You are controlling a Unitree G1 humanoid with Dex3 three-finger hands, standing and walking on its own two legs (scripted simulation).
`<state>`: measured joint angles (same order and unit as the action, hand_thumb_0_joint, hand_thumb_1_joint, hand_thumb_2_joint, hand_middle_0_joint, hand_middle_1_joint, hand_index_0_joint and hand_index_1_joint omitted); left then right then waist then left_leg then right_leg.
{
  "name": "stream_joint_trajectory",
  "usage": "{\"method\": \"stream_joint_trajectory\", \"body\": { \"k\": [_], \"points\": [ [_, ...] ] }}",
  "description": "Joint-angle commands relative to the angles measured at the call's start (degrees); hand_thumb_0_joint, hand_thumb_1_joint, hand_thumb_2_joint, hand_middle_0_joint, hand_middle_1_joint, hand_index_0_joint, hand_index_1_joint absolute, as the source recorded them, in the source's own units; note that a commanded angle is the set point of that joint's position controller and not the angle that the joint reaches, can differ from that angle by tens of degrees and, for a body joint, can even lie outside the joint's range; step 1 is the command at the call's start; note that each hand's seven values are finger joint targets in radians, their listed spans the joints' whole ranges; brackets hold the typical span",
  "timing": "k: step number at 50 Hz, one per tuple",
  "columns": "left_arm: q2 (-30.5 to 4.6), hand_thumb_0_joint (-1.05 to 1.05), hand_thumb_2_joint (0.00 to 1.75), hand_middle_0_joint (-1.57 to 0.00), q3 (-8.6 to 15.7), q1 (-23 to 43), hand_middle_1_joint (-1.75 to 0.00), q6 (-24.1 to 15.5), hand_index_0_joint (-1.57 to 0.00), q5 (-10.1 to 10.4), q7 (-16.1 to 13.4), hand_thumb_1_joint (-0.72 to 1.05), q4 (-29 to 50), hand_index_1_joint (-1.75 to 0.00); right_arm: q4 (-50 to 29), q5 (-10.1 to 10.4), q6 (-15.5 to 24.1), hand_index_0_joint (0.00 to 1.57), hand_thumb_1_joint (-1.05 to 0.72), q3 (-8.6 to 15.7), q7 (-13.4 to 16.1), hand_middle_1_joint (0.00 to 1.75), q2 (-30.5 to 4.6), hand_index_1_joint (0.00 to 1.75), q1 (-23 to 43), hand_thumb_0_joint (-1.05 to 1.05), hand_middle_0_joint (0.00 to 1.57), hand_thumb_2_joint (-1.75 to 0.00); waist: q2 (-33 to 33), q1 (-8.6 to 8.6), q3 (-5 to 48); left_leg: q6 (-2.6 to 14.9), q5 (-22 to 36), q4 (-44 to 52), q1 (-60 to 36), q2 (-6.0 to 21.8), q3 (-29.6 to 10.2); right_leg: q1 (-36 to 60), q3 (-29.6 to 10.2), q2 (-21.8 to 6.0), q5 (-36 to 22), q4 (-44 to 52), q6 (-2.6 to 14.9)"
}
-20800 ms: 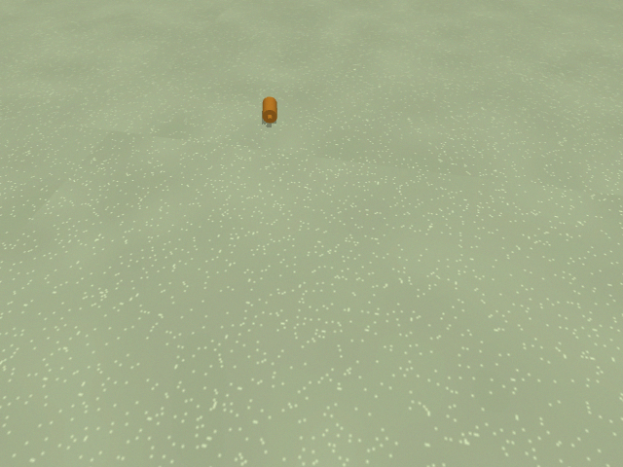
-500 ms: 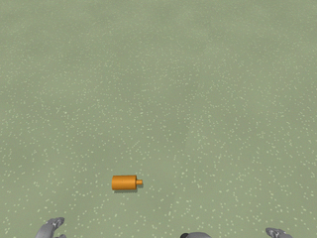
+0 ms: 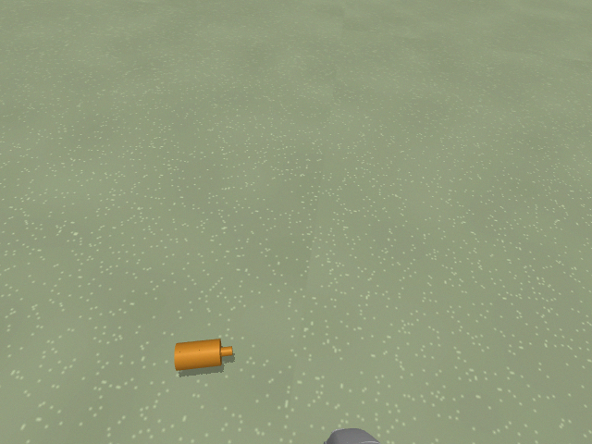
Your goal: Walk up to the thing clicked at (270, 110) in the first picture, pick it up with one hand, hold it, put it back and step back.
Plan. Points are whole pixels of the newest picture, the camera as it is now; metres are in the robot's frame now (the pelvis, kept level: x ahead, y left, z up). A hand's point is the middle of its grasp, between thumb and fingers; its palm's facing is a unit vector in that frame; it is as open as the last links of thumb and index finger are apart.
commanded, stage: walk up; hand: left
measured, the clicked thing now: (204, 353) +0.50 +0.24 -0.73
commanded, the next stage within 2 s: none
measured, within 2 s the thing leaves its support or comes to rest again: neither
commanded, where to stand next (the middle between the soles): +0.12 -0.01 m, yaw +4 degrees
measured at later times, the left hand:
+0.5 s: hand out of the picture +0.10 +0.27 -0.14, palm faces +0.05 -0.87 -0.48, open 7.4 cm
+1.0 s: hand out of the picture +0.05 +0.25 -0.16, palm faces +0.04 -0.94 -0.33, open 7.4 cm
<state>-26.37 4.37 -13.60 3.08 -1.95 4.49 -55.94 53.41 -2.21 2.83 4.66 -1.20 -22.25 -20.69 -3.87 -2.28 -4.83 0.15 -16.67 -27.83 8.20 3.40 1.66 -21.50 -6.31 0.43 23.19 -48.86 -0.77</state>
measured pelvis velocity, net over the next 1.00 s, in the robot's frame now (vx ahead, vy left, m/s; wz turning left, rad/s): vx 0.02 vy -0.01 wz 0.06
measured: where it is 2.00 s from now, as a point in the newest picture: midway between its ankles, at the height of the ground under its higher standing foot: outside the picture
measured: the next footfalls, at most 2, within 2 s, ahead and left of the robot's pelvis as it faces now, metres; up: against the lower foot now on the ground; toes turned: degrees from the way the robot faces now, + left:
right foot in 0.10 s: +0.06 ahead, -0.13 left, +0.00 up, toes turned +4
left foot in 0.54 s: +0.12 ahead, +0.12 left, +0.00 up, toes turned +2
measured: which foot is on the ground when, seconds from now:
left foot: down 0.00-0.10, up 0.12-0.52, down 0.54-1.00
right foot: up 0.00-0.08, down 0.10-1.00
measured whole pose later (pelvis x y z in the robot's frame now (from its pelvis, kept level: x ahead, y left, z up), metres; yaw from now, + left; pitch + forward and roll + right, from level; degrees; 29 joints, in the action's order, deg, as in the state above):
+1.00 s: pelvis +0.02 -0.01 -0.01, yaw +4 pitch -4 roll -1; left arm -20.1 0.9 -12.5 0.5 -1.1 1.3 -57.3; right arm 55.7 -0.3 0.5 0.4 -1.1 -21.0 -9.7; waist 0.8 0.5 -4.2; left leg -0.1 -11.8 -32.6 17.2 0.2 -2.2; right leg -10.5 0.0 1.1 18.7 -32.7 0.7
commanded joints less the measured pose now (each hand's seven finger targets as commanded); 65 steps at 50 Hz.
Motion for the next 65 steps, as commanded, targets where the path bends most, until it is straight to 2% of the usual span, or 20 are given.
{"method": "stream_joint_trajectory", "body": {
  "k": [1, 4, 6, 7, 11, 14, 16, 25, 26, 27, 28, 29, 32, 35, 39, 41, 43, 46, 59, 65],
  "points": [
    [-9.3, 0.00, 0.90, -0.20, 2.8, 2.0, -0.30, -4.9, -0.20, 0.7, -0.6, 0.90, 6.9, -0.30, -7.3, -0.4, 0.3, 0.20, -0.90, 3.8, -0.3, 0.30, -17.6, 0.30, 6.1, 0.00, 0.20, -0.90, 20.4, 1.42, -1.7, 10.32, -16.1, 13.3, 7.3, 9.3, -11.4, 5.3, 7.5, -0.9, 3.6, 12.9, 1.19],
    [-10.0, 0.00, 0.90, -0.20, 4.1, -13.2, -0.30, -6.1, -0.20, 0.4, -2.6, 0.90, 1.9, -0.30, -8.5, -0.2, -1.5, 0.20, -0.90, 2.1, -0.5, 0.30, -12.1, 0.30, 5.6, 0.00, 0.20, -0.90, 4.0, 7.98, 4.6, 6.97, -15.3, -11.0, 18.3, 1.9, -3.5, 28.6, 9.0, 0.5, -5.6, 27.1, 1.08],
    [-18.0, 0.00, 0.90, -0.20, 5.3, -11.4, -0.30, -7.1, -0.20, -0.9, -3.9, 0.90, 5.9, -0.30, -11.2, 1.3, -1.8, 0.20, -0.90, 0.7, -0.2, 0.30, -9.3, 0.30, 5.2, 0.00, 0.20, -0.90, -7.5, 7.96, 2.2, 2.62, -16.1, -34.7, 34.8, -6.8, -8.4, 22.4, -32.8, -23.0, 29.2, 41.9, 10.03],
    [-19.0, 0.00, 0.90, -0.20, 5.1, -6.0, -0.30, -6.9, -0.20, -0.3, -3.8, 0.90, 7.8, -0.30, -10.2, 1.5, -1.6, 0.20, -0.90, 2.3, 0.3, 0.30, -14.6, 0.30, 6.5, 0.00, 0.20, -0.90, -2.2, 6.37, -3.7, 2.15, -13.3, -35.2, 32.6, -2.8, -14.4, 13.1, -34.7, -25.7, 33.3, 43.7, 14.20],
    [-14.0, 0.00, 0.90, -0.20, 3.6, -2.5, -0.30, -8.8, -0.20, 1.3, -5.8, 0.90, 8.1, -0.30, -5.0, 0.8, -3.3, 0.20, -0.90, 2.8, -1.1, 0.30, -14.0, 0.30, -3.4, 0.00, 0.20, -0.90, -0.1, 1.17, -4.4, 0.08, -2.4, -32.8, 24.2, -1.5, -14.7, 9.4, -8.7, -15.6, -2.4, 36.4, 8.30],
    [-11.7, 0.00, 0.90, -0.20, 3.1, -0.4, -0.30, -8.5, -0.20, 1.3, -7.7, 0.90, 9.2, -0.30, -5.8, 0.5, -5.1, 0.20, -0.90, 2.4, -1.1, 0.30, -11.7, 0.30, -3.0, 0.00, 0.20, -0.90, -1.8, 0.59, -4.0, -1.25, -1.7, -34.3, 18.7, -4.1, -13.9, 4.5, 0.3, -15.6, -39.9, 28.6, 9.86],
    [-10.9, 0.00, 0.90, -0.20, 2.7, 0.6, -0.30, -7.9, -0.20, 1.7, -8.1, 0.90, 10.6, -0.30, -7.4, 0.9, -5.7, 0.20, -0.90, 2.2, -0.6, 0.30, -11.4, 0.30, -0.6, 0.00, 0.20, -0.90, -4.4, 0.99, -2.9, -1.22, -3.3, -35.2, 17.9, -5.2, -12.2, 4.2, 1.7, -16.8, -53.2, 25.7, 11.70],
    [-12.4, 0.00, 0.90, -0.20, 2.1, 1.7, -0.30, -4.4, -0.20, 2.2, -8.2, 0.90, 11.4, -0.30, -9.5, 0.9, -4.8, 0.20, -0.90, 2.5, 0.3, 0.30, -11.0, 0.30, 4.8, 0.00, 0.20, -0.90, -7.1, 1.96, 6.2, 1.52, 2.7, -4.7, 9.1, -4.5, -0.7, 12.1, 2.8, -14.1, -46.7, 8.0, 9.32],
    [-11.3, 0.00, 0.90, -0.20, 1.6, 0.9, -0.30, -4.3, -0.20, 2.7, -8.4, 0.90, 11.3, -0.30, -9.4, 0.3, -4.3, 0.20, -0.90, 2.7, 0.3, 0.30, -12.1, 0.30, 3.8, 0.00, 0.20, -0.90, -3.4, 1.18, 7.9, 2.74, 15.3, 0.4, 4.4, -3.6, -2.4, 10.3, 3.4, -12.3, -40.4, 3.4, 6.63],
    [-8.7, 0.00, 0.90, -0.20, 1.0, -1.7, -0.30, -4.1, -0.20, 3.1, -8.4, 0.90, 11.6, -0.30, -10.6, -0.6, -3.9, 0.20, -0.90, 3.7, 0.3, 0.30, -15.6, 0.30, 5.2, 0.00, 0.20, -0.90, 6.5, 1.80, 10.4, 5.84, 31.3, 0.3, -1.6, 4.0, -13.6, 3.9, 5.7, -7.4, -27.4, -4.8, 3.69],
    [-7.2, 0.00, 0.90, -0.20, 0.5, -2.5, -0.30, -3.7, -0.20, 3.7, -8.9, 0.90, 11.8, -0.30, -12.1, 0.2, -3.9, 0.20, -0.90, 4.7, -0.1, 0.30, -20.0, 0.30, 7.3, 0.00, 0.20, -0.90, 19.1, 1.19, 13.6, 14.82, 43.2, -0.4, -5.6, 14.3, -27.6, -4.4, 8.6, 1.8, 9.2, -12.3, 1.72],
    [-8.8, 0.00, 0.90, -0.20, 1.1, 0.5, -0.30, -3.4, -0.20, 3.1, -9.7, 0.90, 10.5, -0.30, -11.0, 0.9, -4.1, 0.20, -0.90, 4.8, -0.3, 0.30, -18.9, 0.30, 5.0, 0.00, 0.20, -0.90, 17.5, -0.79, 14.4, 18.49, 39.8, 1.0, -1.4, 16.2, -30.7, -1.6, 2.7, 1.4, 17.9, -17.1, 2.00],
    [-8.2, 0.00, 0.90, -0.20, 1.1, 0.3, -0.30, -3.6, -0.20, 3.0, -8.4, 0.90, 9.2, -0.30, -11.2, 1.5, -3.7, 0.20, -0.90, 2.7, 1.4, 0.30, -13.1, 0.30, 9.8, 0.00, 0.20, -0.90, 10.5, 1.92, 11.4, 13.36, 27.0, -2.6, 0.4, 10.1, -18.2, -3.7, 0.4, -0.8, 11.1, -15.0, 2.67],
    [-6.4, 0.00, 0.90, -0.20, 0.6, -0.2, -0.30, -4.0, -0.20, 1.7, -6.6, 0.90, 7.7, -0.30, -10.2, 1.0, -2.7, 0.20, -0.90, 1.9, 1.6, 0.30, -13.3, 0.30, 11.4, 0.00, 0.20, -0.90, 11.9, 1.77, 8.6, 11.81, 8.4, 0.5, 3.8, 9.6, -19.3, 1.2, 4.6, -1.7, 7.9, 1.4, 1.82],
    [-6.1, 0.00, 0.90, -0.20, 1.2, -2.7, -0.30, -4.6, -0.20, 0.4, -6.1, 0.90, 4.9, -0.30, -9.3, 1.5, -2.4, 0.20, -0.90, 0.3, 1.3, 0.30, -12.5, 0.30, 13.9, 0.00, 0.20, -0.90, 10.6, 4.59, 5.5, 7.74, 2.1, -1.7, 14.4, 8.1, -16.4, 14.9, 5.1, -0.1, -2.9, 22.6, 3.58],
    [-11.2, 0.00, 0.90, -0.20, 1.6, 3.2, -0.30, -5.2, -0.20, -0.3, -5.7, 0.90, 5.9, -0.30, -8.3, 2.5, -2.3, 0.20, -0.90, -0.6, 1.2, 0.30, -9.1, 0.30, 15.9, 0.00, 0.20, -0.90, -1.3, 3.18, 1.8, 1.78, -9.6, -7.8, 14.3, -2.1, -8.9, 2.7, -15.5, -12.8, 10.1, 30.5, 10.24],
    [-8.6, 0.00, 0.90, -0.20, 0.4, 9.9, -0.30, -5.1, -0.20, 0.3, -4.7, 0.90, 7.6, -0.30, -4.6, 2.2, -1.6, 0.20, -0.90, -0.1, 1.2, 0.30, -10.7, 0.30, 12.2, 0.00, 0.20, -0.90, 2.2, -0.68, 0.2, 1.35, -6.5, -5.6, 2.2, -1.9, -7.0, -5.3, -10.2, -12.3, 8.6, 28.4, 9.25],
    [-6.3, 0.00, 0.90, -0.20, -0.2, 5.6, -0.30, -4.8, -0.20, 1.2, -4.2, 0.90, 4.4, -0.30, -3.4, 1.8, -0.1, 0.20, -0.90, -0.7, 1.1, 0.30, -11.2, 0.30, 15.3, 0.00, 0.20, -0.90, 3.3, 2.34, 3.6, 4.07, -6.1, 4.1, 3.4, 3.7, -15.1, 2.0, -1.5, -5.0, 1.0, 25.1, 4.65],
    [-6.2, 0.00, 0.90, -0.20, -0.5, 8.3, -0.30, -4.5, -0.20, 2.0, -4.3, 0.90, -1.1, -0.30, 3.6, 2.3, 0.4, 0.20, -0.90, -2.5, 1.8, 0.30, -10.2, 0.30, 16.2, 0.00, 0.20, -0.90, 3.8, 2.59, 5.5, 1.52, 13.7, 5.6, 1.0, 2.6, -9.3, 12.4, -0.6, -6.7, -15.0, 31.3, 3.55],
    [-5.3, 0.00, 0.90, -0.20, -0.8, 9.9, -0.30, -4.0, -0.20, 1.9, -4.1, 0.90, -3.1, -0.30, 5.6, 1.9, 0.3, 0.20, -0.90, -2.4, 1.9, 0.30, -10.6, 0.30, 17.1, 0.00, 0.20, -0.90, 4.7, 2.52, 5.1, 1.64, 7.6, 9.8, 2.7, 3.7, -11.0, 14.4, 0.2, -6.1, -11.9, 32.5, 3.41]
  ]
}}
